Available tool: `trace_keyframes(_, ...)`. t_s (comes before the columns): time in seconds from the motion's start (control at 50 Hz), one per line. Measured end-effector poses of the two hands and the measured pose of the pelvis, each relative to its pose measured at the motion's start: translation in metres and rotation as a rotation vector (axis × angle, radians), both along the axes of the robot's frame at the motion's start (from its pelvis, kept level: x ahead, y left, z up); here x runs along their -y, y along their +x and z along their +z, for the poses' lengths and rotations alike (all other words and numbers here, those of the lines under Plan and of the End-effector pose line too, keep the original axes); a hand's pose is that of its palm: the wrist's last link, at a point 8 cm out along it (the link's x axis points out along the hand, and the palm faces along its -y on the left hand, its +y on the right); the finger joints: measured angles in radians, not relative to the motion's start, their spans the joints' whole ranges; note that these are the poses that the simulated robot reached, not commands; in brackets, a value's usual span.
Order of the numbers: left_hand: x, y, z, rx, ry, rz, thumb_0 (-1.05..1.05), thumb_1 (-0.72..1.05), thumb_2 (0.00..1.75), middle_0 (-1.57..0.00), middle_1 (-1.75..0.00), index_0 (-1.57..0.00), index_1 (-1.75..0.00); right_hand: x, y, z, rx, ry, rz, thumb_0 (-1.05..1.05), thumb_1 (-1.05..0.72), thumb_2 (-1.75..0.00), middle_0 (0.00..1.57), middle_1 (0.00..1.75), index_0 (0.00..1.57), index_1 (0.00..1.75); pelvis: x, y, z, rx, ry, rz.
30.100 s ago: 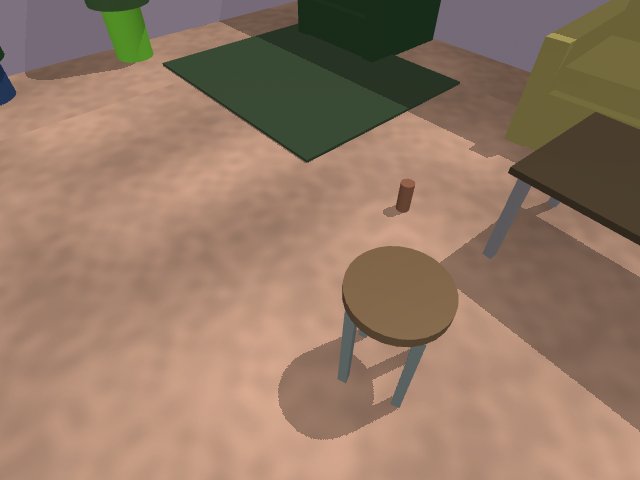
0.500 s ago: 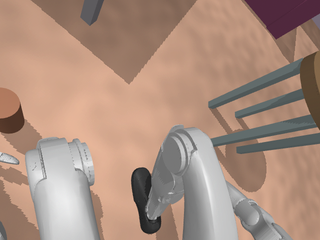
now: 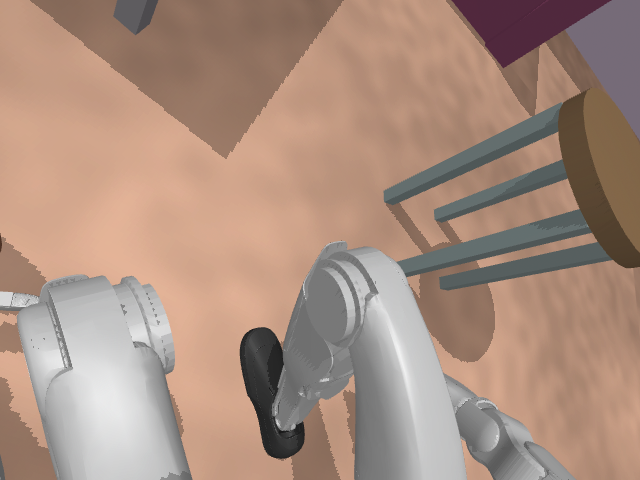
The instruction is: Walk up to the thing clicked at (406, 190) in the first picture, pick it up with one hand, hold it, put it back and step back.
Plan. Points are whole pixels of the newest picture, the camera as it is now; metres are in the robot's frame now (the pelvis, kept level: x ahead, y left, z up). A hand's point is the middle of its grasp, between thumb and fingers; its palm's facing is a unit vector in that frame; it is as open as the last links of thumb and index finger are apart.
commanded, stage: close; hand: left
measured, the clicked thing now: out of the picture +0.41 +0.28 -0.20
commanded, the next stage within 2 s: settle in 0.58 s
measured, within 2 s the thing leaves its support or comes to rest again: leaves its support in 1.00 s
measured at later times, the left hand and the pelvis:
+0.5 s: hand out of the picture +0.40 +0.27 -0.19, palm faces +0.32 -0.95 +0.00, open 9.4 cm; pelvis +0.00 +0.00 +0.00, yaw -1 degrees
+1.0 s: hand out of the picture +0.41 +0.27 -0.18, palm faces +0.32 -0.95 +0.02, open 8.9 cm; pelvis +0.00 +0.00 +0.01, yaw -1 degrees
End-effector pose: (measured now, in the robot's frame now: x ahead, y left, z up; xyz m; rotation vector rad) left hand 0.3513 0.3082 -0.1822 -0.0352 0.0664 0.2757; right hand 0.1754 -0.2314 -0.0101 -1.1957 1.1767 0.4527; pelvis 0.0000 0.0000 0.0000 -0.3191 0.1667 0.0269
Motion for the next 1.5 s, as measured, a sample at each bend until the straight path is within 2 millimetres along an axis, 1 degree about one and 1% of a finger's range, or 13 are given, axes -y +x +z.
trace_keyframes(0.06,0.0,-0.001,-0.003,-0.005,0.008,0.011,-0.01,-0.38,0.15,-0.12,-0.11,-0.12,-0.11,0.0,0.002,0.0,-0.01,-0.006,0.007,0.0,-0.91,-0.9,0.21,0.3,0.21,0.3,0.0,0.0,0.0,0.0,-0.003,-0.002)
trace_keyframes(0.14,0.001,0.0,-0.005,-0.004,0.015,0.024,-0.01,-0.22,0.24,-0.21,-0.19,-0.2,-0.19,0.0,0.004,-0.001,-0.019,-0.013,0.015,0.0,-0.9,-0.9,0.21,0.3,0.21,0.3,0.0,0.001,0.001,-0.001,-0.005,-0.005)
trace_keyframes(0.34,0.0,0.01,-0.005,0.006,0.03,0.032,0.0,0.21,0.5,-0.45,-0.42,-0.44,-0.42,-0.002,0.007,0.0,-0.022,-0.025,0.017,0.0,-0.88,-0.9,0.21,0.3,0.2,0.3,-0.001,0.002,0.001,-0.001,-0.013,-0.013)
trace_keyframes(0.36,-0.001,0.011,-0.005,0.006,0.032,0.03,0.0,0.22,0.51,-0.47,-0.44,-0.47,-0.45,-0.002,0.006,0.0,-0.022,-0.026,0.016,0.0,-0.88,-0.9,0.21,0.29,0.2,0.3,-0.001,0.002,0.001,-0.001,-0.013,-0.013)
trace_keyframes(0.46,-0.002,0.013,-0.005,0.002,0.032,0.038,-0.01,0.17,0.56,-0.54,-0.57,-0.57,-0.58,-0.002,0.004,0.0,-0.026,-0.028,0.011,0.0,-0.88,-0.9,0.21,0.29,0.2,0.3,-0.001,0.001,0.001,-0.001,-0.015,-0.016)
trace_keyframes(0.64,-0.005,0.016,-0.006,0.008,0.029,0.057,-0.01,0.02,0.69,-0.7,-0.83,-0.73,-0.84,-0.001,-0.002,0.002,-0.044,-0.038,0.0,0.0,-0.88,-0.9,0.21,0.29,0.2,0.3,-0.003,0.001,0.002,-0.004,-0.019,-0.02)
trace_keyframes(0.82,-0.005,0.021,-0.006,0.011,0.027,0.053,-0.02,-0.11,0.9,-0.71,-0.98,-0.74,-0.99,0.0,-0.002,0.003,-0.052,-0.047,-0.006,0.0,-0.89,-0.9,0.21,0.3,0.2,0.3,-0.003,0.002,0.004,-0.009,-0.024,-0.021)
trace_keyframes(0.98,-0.003,0.02,-0.004,0.022,0.015,0.049,0.0,-0.17,0.99,-0.72,-1.02,-0.75,-1.03,-0.001,0.001,0.003,-0.047,-0.041,-0.02,0.0,-0.9,-0.9,0.21,0.3,0.2,0.3,-0.002,0.003,0.005,-0.016,-0.022,-0.019)
trace_keyframes(1.04,-0.006,0.018,0.003,0.039,0.017,0.053,0.0,-0.19,1.0,-0.73,-1.02,-0.75,-1.03,-0.001,0.002,0.003,-0.041,-0.033,-0.032,0.0,-0.9,-0.91,0.21,0.3,0.2,0.3,-0.002,0.004,0.006,-0.025,-0.018,-0.015)
trace_keyframes(1.12,-0.013,0.016,0.018,0.058,0.03,0.061,0.0,-0.2,1.02,-0.73,-1.02,-0.75,-1.04,-0.001,0.006,0.003,-0.024,-0.011,-0.057,0.0,-0.9,-0.91,0.21,0.3,0.2,0.3,-0.001,0.005,0.009,-0.045,-0.011,-0.007)
trace_keyframes(1.3,-0.03,0.01,0.068,0.086,0.063,0.048,0.0,-0.21,1.04,-0.74,-1.01,-0.76,-1.02,-0.002,0.021,0.002,0.048,0.081,-0.132,0.0,-0.9,-0.9,0.21,0.3,0.2,0.3,0.001,0.007,0.019,-0.108,0.014,0.013)
trace_keyframes(1.42,-0.032,0.003,0.101,0.092,0.067,0.043,0.0,-0.22,1.04,-0.75,-1.0,-0.77,-1.01,-0.001,0.031,-0.003,0.09,0.158,-0.198,0.0,-0.89,-0.9,0.21,0.3,0.2,0.3,0.004,0.009,0.026,-0.162,0.041,0.029)
trace_keyframes(1.5,-0.033,0.0,0.12,0.084,0.074,0.045,-0.01,-0.22,1.05,-0.76,-1.0,-0.78,-1.01,0.0,0.037,-0.009,0.107,0.206,-0.248,0.0,-0.89,-0.9,0.21,0.3,0.2,0.3,0.006,0.012,0.031,-0.2,0.059,0.04)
